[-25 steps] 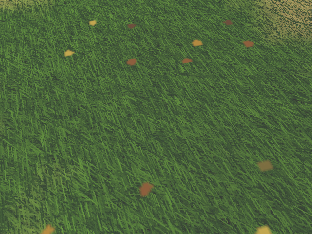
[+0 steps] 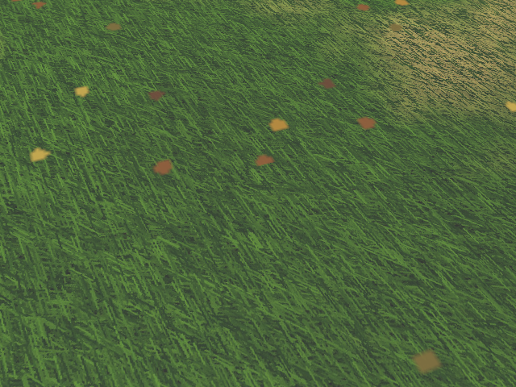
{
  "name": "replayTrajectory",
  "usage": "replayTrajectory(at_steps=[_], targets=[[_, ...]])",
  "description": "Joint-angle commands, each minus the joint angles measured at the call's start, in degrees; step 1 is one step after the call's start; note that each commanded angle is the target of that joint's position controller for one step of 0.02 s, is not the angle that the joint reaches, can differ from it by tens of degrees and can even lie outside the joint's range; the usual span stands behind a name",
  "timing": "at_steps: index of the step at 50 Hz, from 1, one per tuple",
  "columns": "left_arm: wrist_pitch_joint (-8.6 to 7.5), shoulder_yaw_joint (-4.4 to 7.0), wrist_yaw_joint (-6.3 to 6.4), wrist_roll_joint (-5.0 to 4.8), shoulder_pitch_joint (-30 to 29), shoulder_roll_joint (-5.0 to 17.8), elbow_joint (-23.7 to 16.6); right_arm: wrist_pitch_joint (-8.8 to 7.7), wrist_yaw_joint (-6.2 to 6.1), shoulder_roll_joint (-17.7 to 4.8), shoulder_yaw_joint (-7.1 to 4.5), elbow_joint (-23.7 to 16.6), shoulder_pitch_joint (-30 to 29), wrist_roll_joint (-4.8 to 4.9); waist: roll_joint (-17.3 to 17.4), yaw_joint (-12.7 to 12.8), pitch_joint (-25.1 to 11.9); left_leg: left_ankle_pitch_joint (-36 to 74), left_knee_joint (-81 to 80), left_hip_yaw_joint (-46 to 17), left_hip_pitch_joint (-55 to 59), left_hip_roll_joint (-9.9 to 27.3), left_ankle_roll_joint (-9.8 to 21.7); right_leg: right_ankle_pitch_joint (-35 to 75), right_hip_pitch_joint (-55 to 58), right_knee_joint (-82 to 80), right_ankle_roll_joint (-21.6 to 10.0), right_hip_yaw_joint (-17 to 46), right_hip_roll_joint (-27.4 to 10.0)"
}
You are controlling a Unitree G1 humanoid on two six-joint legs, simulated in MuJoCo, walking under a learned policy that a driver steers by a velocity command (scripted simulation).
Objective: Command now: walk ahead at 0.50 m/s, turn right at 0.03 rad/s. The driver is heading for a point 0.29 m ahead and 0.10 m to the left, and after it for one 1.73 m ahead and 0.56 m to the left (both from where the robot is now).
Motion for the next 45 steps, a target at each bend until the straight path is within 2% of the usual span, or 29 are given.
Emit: replayTrajectory(at_steps=[1,4,6,8,9,10,11,12,13,14,15,16,17,19,21,24,28,30,32,33,34,35,36,37,38,39,41,43,45], targets=[[-1.24,0.05,-0.52,-0.15,-5.0,1.5,-4.4,-0.56,-0.66,-10.3,-2.36,-3.2,-1.6,0.64,5.9,-0.1,1.3,13.3,-7.2,-6.7,-1.5,13.2,7.8,9.1,2.4,-9.8,0.4,-1.7,0.9],[-1.83,-0.02,-1.39,-0.56,-10.6,1.6,-6.2,0.33,-0.78,-10.7,-2.48,-1.4,2.5,1.12,5.5,-2.1,2.9,12.6,-5.5,-8.2,1.5,14.8,7.9,9.9,3.1,-15.3,0.2,-1.9,2.5],[-2.39,0.20,-2.07,-0.69,-12.3,2.3,-7.1,1.17,-1.07,-11.1,-2.70,-0.7,3.4,1.32,6.1,-1.7,3.4,13.7,-2.9,-10.3,4.7,16.4,7.5,6.9,3.1,-18.2,-0.6,-1.3,3.3],[-2.94,0.83,-2.32,-0.34,-10.2,3.9,-6.7,1.89,-1.54,-11.8,-3.11,-0.6,2.6,1.26,7.2,0.4,2.5,19.2,1.3,-12.0,6.8,17.0,6.1,3.4,7.2,-20.9,-1.7,-1.0,4.5],[-3.25,1.49,-2.16,0.19,-6.1,5.1,-5.6,2.24,-1.74,-12.1,-3.21,-0.8,1.4,1.20,7.8,3.0,0.0,27.8,6.5,-11.3,6.8,15.5,4.7,3.8,13.6,-23.0,-2.8,-2.2,6.0],[-3.58,2.57,-1.77,1.05,0.9,7.5,-3.7,2.29,-1.85,-11.1,-2.80,-1.3,0.9,1.05,7.2,6.4,-5.5,32.1,15.2,-9.4,4.1,12.0,2.4,10.5,25.5,-24.2,-4.6,-2.8,5.6],[-3.66,3.55,-1.10,2.58,9.5,11.7,-2.7,1.92,-1.91,-7.8,-1.59,-3.7,-0.5,-0.28,2.4,9.7,-15.0,18.5,30.8,-7.4,-7.1,7.7,-0.7,28.7,43.7,-18.6,-8.2,5.3,-4.3],[-2.54,3.97,-0.74,2.75,10.8,14.8,-2.8,1.13,-1.56,-2.0,0.23,-3.9,9.5,-0.66,-14.0,5.8,-24.8,-26.6,51.5,-4.6,-27.1,-0.1,-5.0,43.7,63.6,-16.4,-18.3,24.4,-20.9],[-1.56,3.20,-0.65,1.81,11.5,10.8,-3.6,0.96,-1.54,-8.3,-1.16,-2.9,8.8,0.89,-10.6,8.4,-29.3,-28.9,59.0,-11.0,-30.0,1.4,-5.8,36.5,61.9,-19.5,-19.3,28.5,-20.0],[-0.96,2.29,-0.23,1.34,8.2,7.9,-3.9,1.37,-1.66,-10.9,-2.26,-4.2,3.0,2.14,-7.0,8.5,-20.5,-26.0,60.7,-9.4,-34.3,3.8,-6.2,35.1,55.7,-20.7,-17.1,19.2,-17.4],[-0.61,1.76,0.12,0.93,5.1,6.2,-3.4,2.04,-2.01,-10.1,-2.30,-4.8,-0.1,1.79,-4.0,7.2,-14.7,-22.3,58.8,-7.3,-34.9,5.9,-6.8,33.9,48.3,-22.3,-15.3,13.8,-14.5],[-0.42,1.28,0.17,0.73,2.4,4.7,-3.1,3.06,-2.25,-9.5,-2.57,-4.9,-1.0,1.19,-2.9,5.5,-10.3,-19.6,56.6,-6.7,-33.2,7.3,-7.3,31.9,40.8,-24.5,-14.5,9.9,-12.6],[-0.42,1.25,0.12,1.10,-0.1,4.5,-2.8,4.40,-2.38,-8.2,-2.67,-5.0,0.2,1.20,-4.0,3.2,-7.7,-17.7,54.3,-6.4,-28.6,8.5,-7.7,28.5,33.3,-27.5,-13.8,6.4,-11.3],[-0.78,1.73,0.05,1.77,-3.9,5.4,-2.4,6.43,-2.77,-5.8,-2.50,-5.7,1.2,1.22,-5.3,0.9,-5.2,-15.0,50.5,-4.3,-23.7,8.3,-8.4,24.9,24.9,-32.0,-14.5,2.1,-10.9],[-0.96,2.38,0.46,1.70,-5.4,6.9,-1.9,7.20,-2.81,-5.4,-2.56,-7.4,-0.5,0.65,-4.9,0.6,-4.9,-10.2,45.3,-4.0,-23.0,8.9,-8.1,23.3,23.7,-33.9,-14.8,-0.9,-11.6],[-0.31,2.71,1.30,1.12,-6.7,7.7,-1.1,7.30,-1.78,-5.4,-2.58,-9.1,-3.7,0.48,-4.1,1.3,-5.9,-1.4,36.5,-3.0,-19.3,9.2,-6.8,18.2,24.2,-34.7,-13.8,-5.8,-11.0],[1.11,3.34,1.24,0.03,-5.5,9.5,0.5,8.06,-0.39,-6.9,-3.32,-12.2,-8.9,0.41,-3.6,3.1,-4.5,-2.2,29.0,-1.2,-18.2,8.6,-5.1,10.3,27.8,-33.0,-12.4,-7.4,-12.4],[1.78,3.71,1.01,-0.73,-5.3,10.5,1.2,8.51,0.12,-7.6,-3.81,-13.4,-10.0,0.38,-3.7,3.1,-3.8,-4.5,24.8,0.0,-17.4,7.8,-3.8,8.3,30.0,-30.2,-11.1,-7.2,-13.4],[2.35,3.67,0.95,-1.63,-5.0,10.0,2.1,8.50,0.18,-7.9,-4.38,-13.4,-8.5,0.21,-2.6,1.9,-3.9,0.4,16.1,2.0,-11.9,5.6,-1.6,5.6,29.9,-24.2,-7.6,-9.2,-11.6],[2.55,3.35,0.71,-1.16,-1.4,8.3,3.7,8.30,-0.48,-10.2,-5.33,-13.0,-6.2,-0.07,1.3,1.7,-4.7,9.4,11.2,-0.4,-6.1,5.3,0.4,1.8,27.7,-17.6,-4.2,-11.4,-8.6],[2.48,2.55,0.47,1.21,-0.4,5.7,2.8,7.97,-1.74,-17.6,-7.22,-13.6,-3.3,-0.29,16.3,2.6,-6.4,33.7,9.0,-16.8,3.7,17.0,5.4,-13.3,15.9,0.0,1.1,-16.7,-1.7],[2.61,1.94,0.85,2.00,-3.7,4.9,0.0,7.17,-1.57,-19.0,-6.88,-15.0,-3.7,-1.58,21.9,1.5,-8.3,37.1,7.0,-32.6,7.3,26.0,17.5,-35.8,1.8,14.5,4.3,-10.1,6.5],[2.79,2.62,0.97,1.14,-6.8,7.3,0.1,5.87,-0.80,-16.3,-6.14,-14.8,-2.8,-1.49,13.0,-1.0,-10.9,34.4,6.0,-29.8,6.7,24.4,17.8,-34.6,0.5,21.2,3.6,-2.1,5.7],[2.94,2.67,1.17,-0.02,-7.4,7.0,-0.1,4.93,-0.82,-15.2,-5.74,-14.5,-4.5,-1.05,10.8,0.5,-9.4,30.9,6.3,-24.9,5.2,21.5,14.8,-30.0,-0.4,21.7,2.5,-0.6,4.9],[3.09,2.80,1.73,0.13,-6.2,6.7,1.1,4.71,-1.13,-13.7,-5.44,-14.7,-7.3,-0.11,7.6,2.0,-8.4,26.3,6.4,-21.7,3.6,18.8,11.7,-25.6,-0.4,19.4,2.2,0.2,3.9],[3.28,3.15,2.20,0.62,-6.2,7.7,1.2,5.01,-1.62,-12.3,-4.91,-15.2,-9.8,0.59,8.1,3.0,-7.6,23.9,6.0,-20.6,1.5,17.7,10.3,-22.5,0.6,17.0,2.4,0.7,3.5],[3.31,3.19,2.11,0.57,-5.1,7.2,1.5,5.52,-2.29,-11.9,-4.55,-16.1,-11.3,-0.04,9.6,4.3,-8.5,24.5,5.5,-19.4,-1.7,15.8,10.0,-18.8,4.9,15.7,2.9,0.3,5.0],[3.24,2.80,2.05,0.17,-5.0,6.0,1.6,5.67,-2.73,-12.3,-4.78,-16.4,-10.9,-0.06,9.4,4.1,-8.9,22.8,5.5,-19.4,-1.4,15.0,9.9,-17.2,6.1,9.7,3.5,0.5,6.0],[3.20,2.35,1.92,0.20,-6.2,5.0,1.3,5.96,-3.14,-12.7,-5.04,-16.5,-10.4,0.23,9.5,3.3,-8.8,18.8,5.7,-20.6,-1.7,14.6,9.8,-16.2,7.9,3.7,4.0,1.2,6.5]])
